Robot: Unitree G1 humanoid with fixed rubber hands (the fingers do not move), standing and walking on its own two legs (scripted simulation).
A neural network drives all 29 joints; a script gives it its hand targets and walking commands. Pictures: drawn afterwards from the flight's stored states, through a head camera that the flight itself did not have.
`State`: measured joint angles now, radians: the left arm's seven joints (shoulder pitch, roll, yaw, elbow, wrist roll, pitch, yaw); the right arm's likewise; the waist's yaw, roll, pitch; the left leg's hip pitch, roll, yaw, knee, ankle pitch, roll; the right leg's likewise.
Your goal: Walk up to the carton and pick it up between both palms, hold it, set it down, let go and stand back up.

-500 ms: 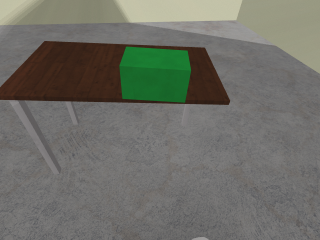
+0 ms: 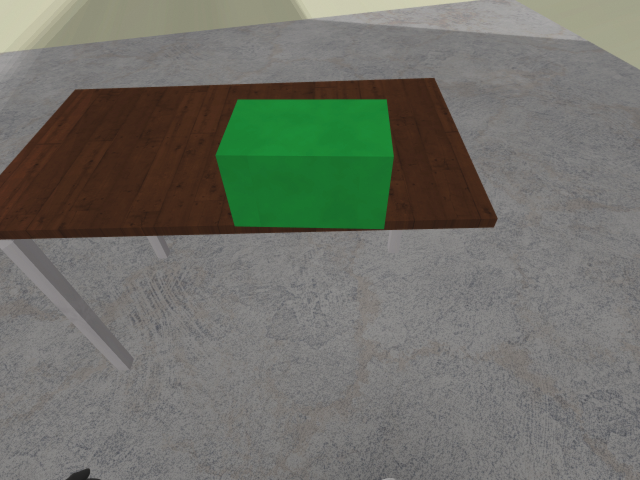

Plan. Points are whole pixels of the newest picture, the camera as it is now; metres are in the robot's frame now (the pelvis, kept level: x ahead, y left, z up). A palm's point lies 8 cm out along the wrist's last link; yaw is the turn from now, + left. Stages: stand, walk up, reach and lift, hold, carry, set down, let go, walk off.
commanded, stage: walk up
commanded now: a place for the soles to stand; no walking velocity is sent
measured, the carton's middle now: (309, 163) +0.67 +0.02 +0.03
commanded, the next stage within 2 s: none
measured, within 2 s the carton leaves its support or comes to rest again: neither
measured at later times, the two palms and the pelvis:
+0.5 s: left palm (39, 478) +0.18 +0.38 -0.09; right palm (546, 452) +0.19 -0.26 -0.06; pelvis +0.13 +0.06 +0.01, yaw +1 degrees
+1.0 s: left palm (88, 386) +0.30 +0.35 -0.08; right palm (511, 346) +0.34 -0.28 -0.09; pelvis +0.24 +0.03 +0.00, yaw +1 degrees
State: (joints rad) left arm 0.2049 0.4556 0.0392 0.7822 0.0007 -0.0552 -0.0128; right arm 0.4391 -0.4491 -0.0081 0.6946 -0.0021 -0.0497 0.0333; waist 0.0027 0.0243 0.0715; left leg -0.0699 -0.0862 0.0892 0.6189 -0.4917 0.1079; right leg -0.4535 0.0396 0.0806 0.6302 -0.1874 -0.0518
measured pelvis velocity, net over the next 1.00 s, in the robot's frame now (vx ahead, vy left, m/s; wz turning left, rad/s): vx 0.24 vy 0.03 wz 0.01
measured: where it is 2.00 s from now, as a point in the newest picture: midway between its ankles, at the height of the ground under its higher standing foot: outside the picture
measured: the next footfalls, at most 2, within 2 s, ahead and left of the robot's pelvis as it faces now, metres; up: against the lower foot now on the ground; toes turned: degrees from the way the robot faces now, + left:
left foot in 0.38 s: +0.21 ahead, +0.14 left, +0.00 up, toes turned +6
right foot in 0.88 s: +0.33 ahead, -0.09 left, +0.00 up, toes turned +6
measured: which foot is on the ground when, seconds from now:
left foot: down 0.00-0.00, up 0.02-0.36, down 0.38-0.88, up 0.90-1.00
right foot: down 0.00-0.38, up 0.40-0.86, down 0.88-1.00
